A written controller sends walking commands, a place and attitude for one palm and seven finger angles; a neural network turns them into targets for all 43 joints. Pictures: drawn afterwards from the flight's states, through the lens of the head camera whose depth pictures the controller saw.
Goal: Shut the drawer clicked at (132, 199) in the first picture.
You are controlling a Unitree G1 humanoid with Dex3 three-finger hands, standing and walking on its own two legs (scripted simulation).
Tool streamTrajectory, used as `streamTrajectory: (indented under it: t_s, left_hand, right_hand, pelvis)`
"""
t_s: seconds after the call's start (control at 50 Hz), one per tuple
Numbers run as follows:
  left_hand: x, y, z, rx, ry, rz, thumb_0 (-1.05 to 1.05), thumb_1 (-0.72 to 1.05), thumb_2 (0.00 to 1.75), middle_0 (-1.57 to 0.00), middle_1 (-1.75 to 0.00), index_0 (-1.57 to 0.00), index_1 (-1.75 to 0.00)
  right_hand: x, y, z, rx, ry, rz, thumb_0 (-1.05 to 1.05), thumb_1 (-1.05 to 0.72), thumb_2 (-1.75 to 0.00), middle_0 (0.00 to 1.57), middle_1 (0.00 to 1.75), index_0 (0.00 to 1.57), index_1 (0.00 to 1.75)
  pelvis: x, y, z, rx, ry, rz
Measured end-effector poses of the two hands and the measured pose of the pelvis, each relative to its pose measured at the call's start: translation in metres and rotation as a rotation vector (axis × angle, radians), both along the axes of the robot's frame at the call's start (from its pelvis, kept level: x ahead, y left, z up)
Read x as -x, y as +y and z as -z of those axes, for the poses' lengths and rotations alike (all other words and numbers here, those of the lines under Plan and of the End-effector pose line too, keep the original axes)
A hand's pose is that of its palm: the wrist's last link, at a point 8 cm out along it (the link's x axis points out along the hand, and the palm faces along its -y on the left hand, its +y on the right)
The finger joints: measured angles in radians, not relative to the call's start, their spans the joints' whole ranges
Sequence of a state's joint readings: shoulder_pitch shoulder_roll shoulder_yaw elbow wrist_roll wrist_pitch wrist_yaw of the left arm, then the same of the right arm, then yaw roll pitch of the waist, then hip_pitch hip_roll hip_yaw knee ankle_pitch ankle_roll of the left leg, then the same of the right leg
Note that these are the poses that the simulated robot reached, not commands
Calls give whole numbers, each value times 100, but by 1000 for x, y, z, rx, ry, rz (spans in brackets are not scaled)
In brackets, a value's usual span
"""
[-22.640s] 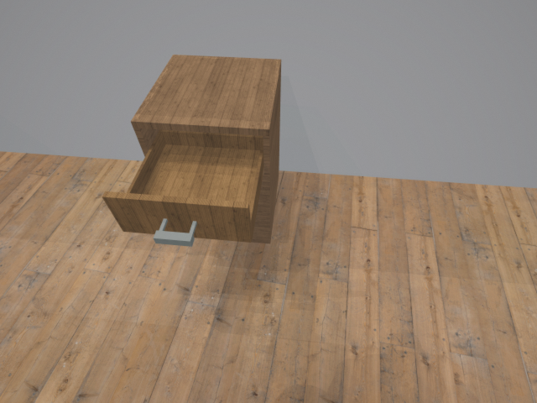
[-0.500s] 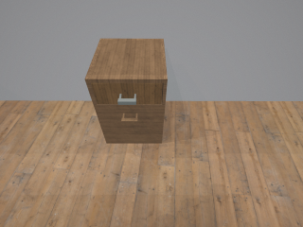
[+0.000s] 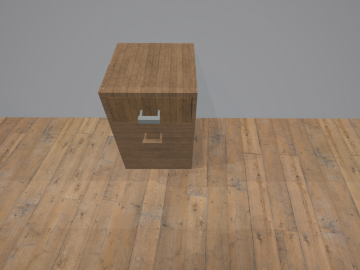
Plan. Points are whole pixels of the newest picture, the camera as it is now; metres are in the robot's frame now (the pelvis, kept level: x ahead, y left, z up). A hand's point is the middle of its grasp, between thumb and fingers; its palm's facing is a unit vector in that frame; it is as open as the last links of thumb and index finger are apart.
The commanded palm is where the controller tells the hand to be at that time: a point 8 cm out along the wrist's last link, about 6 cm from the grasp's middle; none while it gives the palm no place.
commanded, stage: look to check the result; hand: left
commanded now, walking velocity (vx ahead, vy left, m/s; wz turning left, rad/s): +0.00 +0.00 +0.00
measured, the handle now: (149, 116) +0.78 +0.19 -0.25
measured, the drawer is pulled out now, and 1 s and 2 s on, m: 0.00 0.00 0.00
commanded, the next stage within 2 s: stand and wait in 0.18 s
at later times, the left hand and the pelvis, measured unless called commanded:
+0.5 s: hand out of the picture -0.01 +0.14 -0.17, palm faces +0.06 -0.99 -0.16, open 7.3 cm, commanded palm none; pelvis +0.01 -0.01 +0.00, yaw +0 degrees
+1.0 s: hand out of the picture -0.01 +0.14 -0.17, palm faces +0.07 -0.99 -0.16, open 7.3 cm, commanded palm none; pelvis +0.02 -0.01 +0.00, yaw +0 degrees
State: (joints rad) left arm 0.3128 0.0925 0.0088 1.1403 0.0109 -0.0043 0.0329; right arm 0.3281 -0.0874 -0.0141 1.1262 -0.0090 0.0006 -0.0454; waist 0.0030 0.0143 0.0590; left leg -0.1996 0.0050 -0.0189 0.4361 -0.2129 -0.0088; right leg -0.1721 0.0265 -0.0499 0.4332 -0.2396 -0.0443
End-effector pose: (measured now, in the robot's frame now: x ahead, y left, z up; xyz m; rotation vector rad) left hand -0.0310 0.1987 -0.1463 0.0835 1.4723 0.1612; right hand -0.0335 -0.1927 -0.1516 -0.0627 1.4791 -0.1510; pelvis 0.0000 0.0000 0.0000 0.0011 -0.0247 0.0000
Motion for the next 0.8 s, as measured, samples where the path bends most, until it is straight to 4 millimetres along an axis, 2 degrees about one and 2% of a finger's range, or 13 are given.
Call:
streamTrajectory:
  t_s: [0.5, 0.8]
  left_hand:
    - [-17, -5, -1, -5, -10, -3, 0, 91, 90, -20, -30, -20, -30]
    - [-21, -6, -1, -9, -12, -5, 0, 91, 90, -20, -30, -20, -30]
  right_hand:
    - [-17, -7, 0, 6, -2, -2, 0, -91, -90, 20, 30, 20, 30]
    - [-24, -9, 0, 6, -9, -4, 0, -91, -90, 20, 30, 20, 30]
  pelvis:
    - [-15, -6, 0, -3, 3, 1]
    - [-19, -7, -1, -3, 1, 1]
